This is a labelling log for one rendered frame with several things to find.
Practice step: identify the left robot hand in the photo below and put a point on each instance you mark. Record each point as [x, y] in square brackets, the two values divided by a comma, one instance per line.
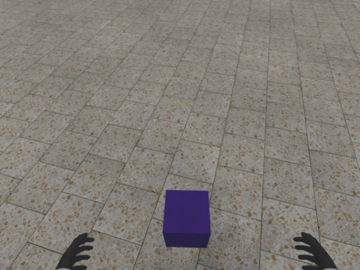
[69, 257]

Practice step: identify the right robot hand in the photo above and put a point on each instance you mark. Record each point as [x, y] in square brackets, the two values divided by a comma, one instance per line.
[320, 258]

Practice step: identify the carton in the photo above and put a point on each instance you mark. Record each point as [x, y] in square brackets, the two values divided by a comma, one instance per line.
[186, 219]

